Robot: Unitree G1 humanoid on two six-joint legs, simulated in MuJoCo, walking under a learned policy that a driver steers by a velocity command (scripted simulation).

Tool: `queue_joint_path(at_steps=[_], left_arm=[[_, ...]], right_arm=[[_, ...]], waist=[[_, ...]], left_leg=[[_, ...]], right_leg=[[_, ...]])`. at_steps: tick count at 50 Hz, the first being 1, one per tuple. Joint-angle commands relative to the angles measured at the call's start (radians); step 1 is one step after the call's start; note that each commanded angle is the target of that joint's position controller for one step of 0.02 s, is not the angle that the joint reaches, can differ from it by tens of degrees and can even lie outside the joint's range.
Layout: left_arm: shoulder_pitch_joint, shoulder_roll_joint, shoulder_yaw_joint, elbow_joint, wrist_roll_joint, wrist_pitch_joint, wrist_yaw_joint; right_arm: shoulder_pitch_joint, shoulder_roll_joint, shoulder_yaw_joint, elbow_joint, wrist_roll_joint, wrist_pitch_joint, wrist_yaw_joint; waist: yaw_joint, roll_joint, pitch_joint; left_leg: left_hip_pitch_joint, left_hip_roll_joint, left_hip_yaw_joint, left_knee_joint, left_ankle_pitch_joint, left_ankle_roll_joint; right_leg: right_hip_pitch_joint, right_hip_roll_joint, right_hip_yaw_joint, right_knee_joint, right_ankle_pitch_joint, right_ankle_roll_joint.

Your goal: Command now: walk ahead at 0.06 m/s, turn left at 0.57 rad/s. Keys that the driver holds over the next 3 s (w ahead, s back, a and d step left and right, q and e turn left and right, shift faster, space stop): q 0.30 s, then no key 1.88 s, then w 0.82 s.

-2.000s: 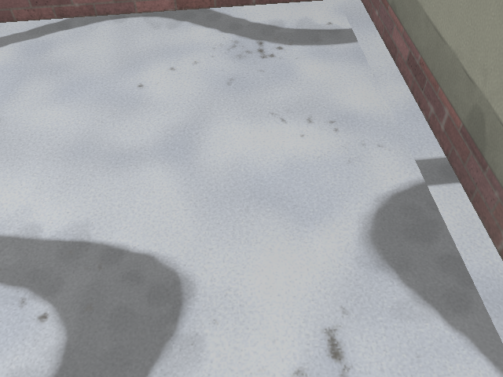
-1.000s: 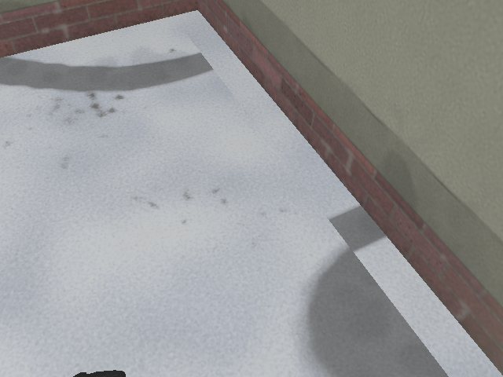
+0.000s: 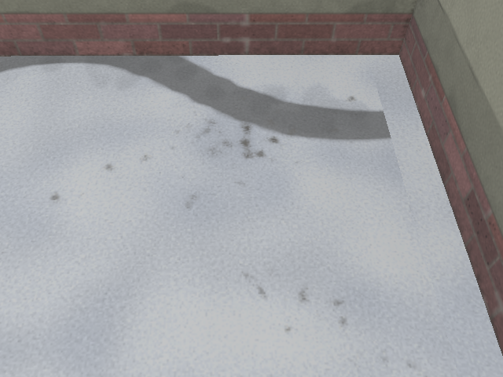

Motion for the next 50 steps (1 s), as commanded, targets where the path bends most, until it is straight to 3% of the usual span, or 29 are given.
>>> queue_joint_path(at_steps=[1, 4, 6, 7, 8, 9, 10, 11, 12, 15, 19, 22, 25, 26, 27, 28, 29, 30, 32, 34, 36, 39, 41, 42, 43, 44, 45, 46, 50], left_arm=[[0.018, 0.085, 0.02, -0.061, -0.005, -0.013, -0.003], [0.039, 0.091, 0.022, -0.066, -0.013, -0.031, -0.017], [0.118, 0.108, 0.032, -0.048, -0.013, -0.04, -0.029], [0.15, 0.173, 0.049, -0.049, 0.005, -0.037, -0.027], [0.126, 0.252, 0.065, -0.052, 0.04, -0.022, -0.025], [0.103, 0.189, 0.054, -0.084, 0.05, -0.023, -0.023], [0.058, 0.139, 0.042, -0.111, 0.037, -0.021, -0.016], [0.021, 0.11, 0.036, -0.121, 0.02, -0.016, -0.014], [0.013, 0.1, 0.032, -0.124, 0.004, -0.012, -0.011], [0.041, 0.111, 0.033, -0.125, 0.001, 0.001, -0.001], [0.082, 0.137, 0.037, -0.11, 0.0, 0.002, 0.0], [0.096, 0.177, 0.045, -0.094, -0.015, -0.007, -0.019], [0.094, 0.16, 0.032, -0.073, -0.037, -0.01, -0.031], [0.135, 0.129, 0.02, -0.052, -0.027, -0.016, -0.038], [0.156, 0.05, -0.007, -0.07, 0.022, -0.025, -0.052], [0.097, 0.056, -0.008, -0.104, 0.021, -0.029, -0.048], [0.056, 0.121, 0.009, -0.102, 0.004, -0.021, -0.04], [0.061, 0.135, 0.018, -0.087, -0.01, -0.012, -0.036], [0.107, 0.131, 0.024, -0.047, -0.001, 0.008, -0.022], [0.14, 0.104, 0.017, -0.03, -0.001, 0.008, -0.021], [0.133, 0.077, 0.005, -0.023, -0.006, 0.004, -0.024], [0.126, 0.084, 0.0, -0.013, -0.013, 0.001, -0.03], [0.167, 0.083, -0.004, 0.01, -0.002, -0.004, -0.038], [0.172, 0.125, 0.002, 0.011, 0.014, -0.007, -0.039], [0.162, 0.189, 0.016, 0.013, 0.01, -0.007, -0.037], [0.138, 0.161, 0.014, 0.027, 0.001, -0.009, -0.044], [0.115, 0.112, 0.0, 0.02, 0.006, -0.018, -0.05], [0.105, 0.101, -0.005, 0.027, 0.012, -0.026, -0.05], [0.124, 0.097, -0.013, 0.054, 0.007, -0.043, -0.045]], right_arm=[[-0.037, -0.151, -0.038, -0.089, -0.001, 0.0, -0.014], [-0.025, -0.145, -0.036, -0.102, 0.0, 0.009, -0.015], [-0.034, -0.128, -0.028, -0.118, 0.01, 0.019, -0.018], [0.004, -0.079, -0.014, -0.124, 0.009, 0.021, -0.018], [0.022, -0.071, -0.016, -0.162, 0.019, 0.013, -0.015], [0.025, -0.17, -0.042, -0.153, -0.003, -0.004, -0.005], [0.048, -0.204, -0.058, -0.129, 0.007, -0.002, 0.002], [0.069, -0.185, -0.059, -0.102, 0.011, 0.01, -0.001], [0.07, -0.161, -0.054, -0.099, 0.007, 0.021, -0.004], [0.022, -0.1, -0.034, -0.138, 0.023, 0.035, -0.002], [-0.027, -0.052, -0.01, -0.17, 0.012, 0.039, 0.001], [-0.018, -0.075, -0.011, -0.166, 0.007, 0.037, 0.013], [0.06, -0.078, -0.013, -0.121, 0.003, 0.038, 0.021], [0.077, -0.108, -0.018, -0.118, 0.001, 0.04, 0.016], [0.099, -0.189, -0.029, -0.127, -0.009, 0.045, 0.0], [0.071, -0.163, -0.015, -0.126, -0.025, 0.036, 0.007], [0.059, -0.131, -0.007, -0.127, -0.036, 0.017, 0.016], [0.025, -0.11, 0.0, -0.113, -0.037, 0.0, 0.017], [-0.043, -0.108, 0.002, -0.108, -0.014, -0.016, 0.012], [-0.057, -0.088, 0.01, -0.089, -0.014, -0.016, 0.005], [-0.059, -0.074, 0.012, -0.071, -0.013, -0.012, 0.004], [-0.045, -0.076, 0.012, -0.04, -0.006, -0.005, 0.004], [-0.046, -0.063, 0.018, -0.016, 0.009, -0.004, 0.005], [-0.014, -0.054, 0.02, -0.003, 0.004, -0.01, 0.005], [0.027, -0.058, 0.015, 0.002, -0.013, -0.015, 0.009], [0.0, -0.051, 0.016, 0.004, -0.018, -0.009, 0.005], [-0.042, -0.069, 0.013, 0.009, -0.017, -0.002, -0.001], [-0.056, -0.064, 0.011, 0.012, -0.011, 0.006, -0.009], [-0.034, -0.06, 0.007, 0.051, -0.007, 0.019, -0.014]], waist=[[0.018, 0.156, -0.166], [0.024, 0.181, -0.171], [0.072, 0.166, -0.169], [0.056, 0.035, -0.2], [0.003, -0.293, -0.147], [0.022, -0.268, -0.172], [0.012, -0.178, -0.168], [-0.001, -0.123, -0.143], [0.005, -0.111, -0.125], [0.035, -0.124, -0.087], [0.071, -0.188, -0.132], [0.077, -0.209, -0.134], [0.03, -0.179, -0.119], [0.031, -0.125, -0.136], [0.071, 0.131, -0.197], [0.047, 0.272, -0.182], [0.014, 0.2, -0.157], [0.031, 0.175, -0.131], [0.056, 0.162, -0.092], [0.076, 0.138, -0.101], [0.064, 0.144, -0.105], [0.047, 0.145, -0.103], [0.08, 0.113, -0.087], [0.062, 0.063, -0.091], [0.008, -0.055, -0.084], [0.017, -0.135, -0.069], [0.035, -0.103, -0.04], [0.035, -0.093, -0.037], [0.044, -0.049, -0.034]], left_leg=[[0.109, 0.232, -0.299, -0.144, -0.145, 0.135], [0.154, 0.231, -0.352, -0.091, -0.039, 0.124], [0.11, 0.18, -0.34, -0.018, -0.007, 0.075], [-0.004, 0.111, -0.253, 0.138, -0.215, 0.022], [-0.224, -0.056, -0.024, 0.338, -0.489, -0.041], [-0.254, 0.014, -0.03, 0.589, -0.522, -0.086], [-0.242, 0.038, -0.026, 0.688, -0.454, -0.101], [-0.239, 0.051, -0.005, 0.732, -0.398, -0.119], [-0.262, 0.059, 0.007, 0.781, -0.35, -0.132], [-0.26, 0.079, 0.071, 0.711, -0.261, -0.155], [-0.122, 0.115, 0.105, 0.432, -0.284, -0.16], [0.021, 0.114, 0.152, 0.259, -0.297, -0.13], [0.227, 0.091, 0.183, -0.068, -0.064, -0.065], [0.353, 0.143, 0.109, -0.117, 0.065, -0.036], [0.507, 0.363, -0.139, -0.086, 0.418, 0.032], [0.394, 0.488, -0.234, -0.116, 0.452, 0.2], [0.326, 0.469, -0.234, -0.156, 0.328, 0.239], [0.307, 0.422, -0.184, -0.167, 0.254, 0.206], [0.279, 0.368, -0.114, -0.162, 0.253, 0.154], [0.254, 0.337, -0.062, -0.15, 0.323, 0.149], [0.27, 0.313, -0.034, -0.132, 0.308, 0.142], [0.282, 0.317, -0.063, -0.114, 0.235, 0.147], [0.233, 0.285, -0.049, -0.093, 0.14, 0.092], [0.199, 0.247, -0.034, -0.069, 0.063, 0.04], [0.181, 0.182, 0.021, -0.048, -0.031, 0.002], [0.236, 0.134, 0.079, -0.043, -0.092, -0.036], [0.271, 0.133, 0.08, -0.024, -0.091, -0.048], [0.287, 0.139, 0.079, -0.015, -0.067, -0.045], [0.28, 0.155, 0.063, -0.024, -0.002, -0.033]], right_leg=[[0.1, 0.034, -0.017, -0.086, 0.015, 0.002], [0.183, 0.055, -0.024, -0.232, -0.012, -0.015], [0.356, 0.025, -0.035, -0.456, 0.125, -0.046], [0.498, -0.158, 0.096, -0.497, 0.193, -0.111], [0.524, -0.349, 0.346, -0.552, 0.412, -0.281], [0.496, -0.426, 0.414, -0.551, 0.497, -0.368], [0.483, -0.373, 0.297, -0.522, 0.503, -0.338], [0.471, -0.293, 0.187, -0.502, 0.469, -0.281], [0.476, -0.259, 0.133, -0.496, 0.447, -0.254], [0.469, -0.213, 0.01, -0.534, 0.419, -0.25], [0.508, -0.23, -0.022, -0.527, 0.395, -0.276], [0.476, -0.257, -0.016, -0.517, 0.396, -0.285], [0.415, -0.23, -0.037, -0.446, 0.377, -0.23], [0.342, -0.199, -0.068, -0.396, 0.289, -0.163], [0.193, -0.102, -0.172, -0.189, -0.017, -0.066], [0.113, -0.035, -0.154, -0.11, -0.32, -0.025], [0.126, -0.054, -0.108, 0.011, -0.336, -0.013], [0.118, -0.058, -0.087, 0.067, -0.299, -0.013], [0.124, -0.064, -0.074, 0.092, -0.211, 0.002], [0.19, -0.054, -0.081, 0.075, -0.156, 0.016], [0.241, -0.052, -0.095, -0.045, -0.132, 0.017], [0.317, -0.036, -0.115, -0.227, -0.085, 0.009], [0.443, -0.028, -0.125, -0.47, 0.157, -0.019], [0.505, -0.071, -0.068, -0.476, 0.306, -0.042], [0.502, -0.108, -0.059, -0.426, 0.371, -0.075], [0.389, -0.102, -0.048, -0.454, 0.175, -0.116], [0.332, -0.091, -0.04, -0.491, 0.071, -0.114], [0.31, -0.085, -0.044, -0.507, 0.034, -0.1], [0.339, -0.057, -0.074, -0.492, 0.055, -0.075]])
